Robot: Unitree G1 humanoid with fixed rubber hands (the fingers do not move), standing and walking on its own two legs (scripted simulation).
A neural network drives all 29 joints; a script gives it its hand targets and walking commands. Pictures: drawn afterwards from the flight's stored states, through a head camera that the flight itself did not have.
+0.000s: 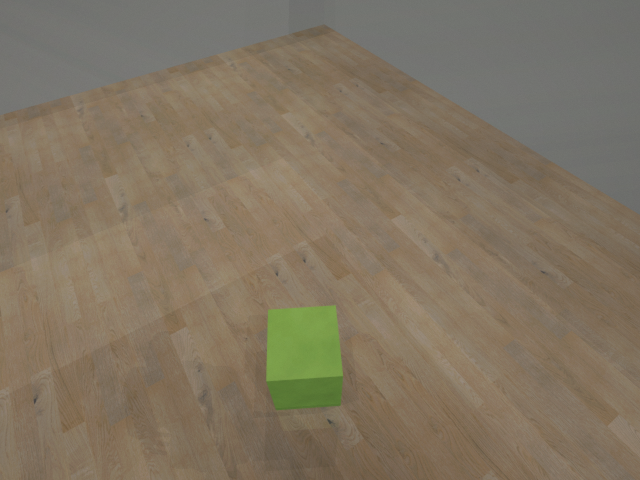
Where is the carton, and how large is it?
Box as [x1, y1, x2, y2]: [266, 305, 342, 409]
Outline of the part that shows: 335,305 268,310 266,381 276,409 340,405 342,370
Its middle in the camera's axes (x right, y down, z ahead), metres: -0.04 +0.37 +1.16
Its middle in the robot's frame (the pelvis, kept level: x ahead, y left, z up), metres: +0.53 +0.03 -0.65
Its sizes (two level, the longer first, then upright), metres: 0.210 0.200 0.250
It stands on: the floor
